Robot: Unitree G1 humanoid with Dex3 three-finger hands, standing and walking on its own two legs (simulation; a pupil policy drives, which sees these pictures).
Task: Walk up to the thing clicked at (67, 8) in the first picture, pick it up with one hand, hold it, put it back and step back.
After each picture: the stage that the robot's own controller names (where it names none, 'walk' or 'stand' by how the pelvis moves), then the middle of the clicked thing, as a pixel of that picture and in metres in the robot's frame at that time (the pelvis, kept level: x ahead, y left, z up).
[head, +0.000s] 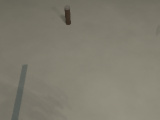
stand; (67, 15) +1.81 +0.20 -0.66
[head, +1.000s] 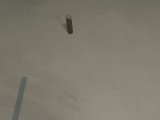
walk; (69, 24) +1.68 +0.28 -0.65
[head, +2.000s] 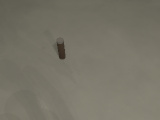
walk; (61, 49) +1.14 +0.28 -0.64
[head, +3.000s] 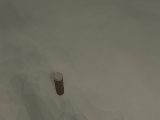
walk; (59, 84) +0.73 +0.21 -0.63
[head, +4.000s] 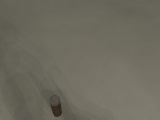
walk; (56, 106) +0.50 +0.16 -0.64
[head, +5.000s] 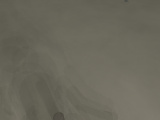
stand; out of the picture +0.43 +0.17 -0.65
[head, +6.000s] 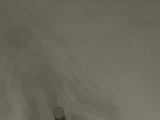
stand; (60, 118) +0.43 +0.16 -0.65
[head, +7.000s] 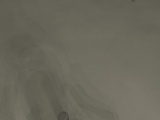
stand; out of the picture +0.44 +0.15 -0.66
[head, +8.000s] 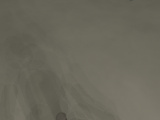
stand; out of the picture +0.43 +0.16 -0.66
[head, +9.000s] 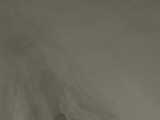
stand; out of the picture +0.42 +0.17 -0.66
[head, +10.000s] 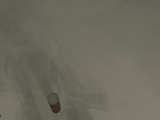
go down; (54, 103) +0.45 +0.17 -0.61
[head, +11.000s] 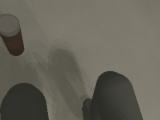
go down; (12, 38) +0.51 +0.20 -0.23
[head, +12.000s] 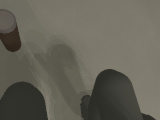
close in; (9, 34) +0.51 +0.20 -0.24
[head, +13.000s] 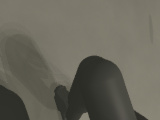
close in; out of the picture +0.50 +0.25 -0.17
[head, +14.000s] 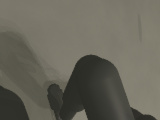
lift; out of the picture +0.49 +0.25 -0.17
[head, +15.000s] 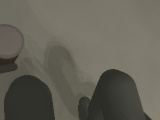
lift; (5, 51) +0.39 +0.22 -0.09
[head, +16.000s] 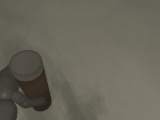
hold; (35, 86) +0.31 +0.15 +0.06
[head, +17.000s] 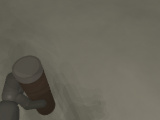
hold; (38, 90) +0.30 +0.15 +0.04
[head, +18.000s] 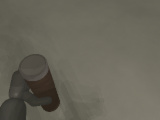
crouch; (43, 87) +0.32 +0.14 +0.03
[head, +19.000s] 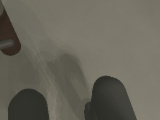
crouch; (0, 30) +0.49 +0.18 -0.04
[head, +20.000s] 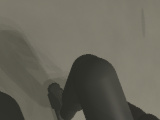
lower; out of the picture +0.47 +0.26 -0.18
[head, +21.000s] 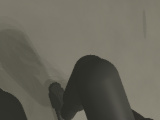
lower; out of the picture +0.48 +0.26 -0.18
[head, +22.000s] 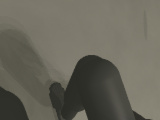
lower; out of the picture +0.47 +0.25 -0.18
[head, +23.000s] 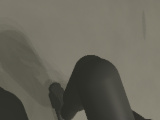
lower; out of the picture +0.47 +0.26 -0.18
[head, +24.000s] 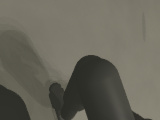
draw back; out of the picture +0.47 +0.24 -0.18
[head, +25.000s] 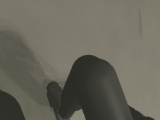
rise; out of the picture +0.45 +0.24 -0.18
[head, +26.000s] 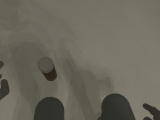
walk; (48, 70) +0.46 +0.16 -0.38
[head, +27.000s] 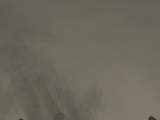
stand; out of the picture +0.40 +0.14 -0.60
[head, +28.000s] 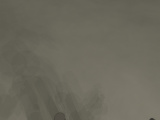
stand; out of the picture +0.41 +0.15 -0.60
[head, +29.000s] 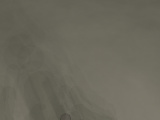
stand; out of the picture +0.41 +0.13 -0.64
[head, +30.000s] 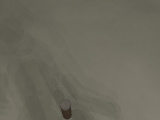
walk; (66, 109) +0.44 +0.11 -0.64
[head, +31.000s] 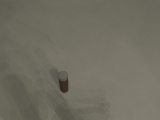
walk; (63, 82) +0.61 +0.13 -0.63
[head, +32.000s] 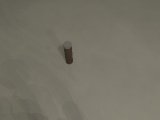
walk; (68, 53) +0.95 +0.15 -0.62
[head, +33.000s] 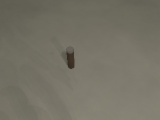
stand; (70, 58) +1.05 +0.13 -0.65
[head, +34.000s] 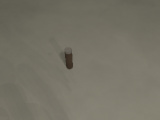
stand; (68, 58) +1.04 +0.14 -0.66
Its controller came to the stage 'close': yes
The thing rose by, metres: 0.69
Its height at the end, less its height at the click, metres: +0.00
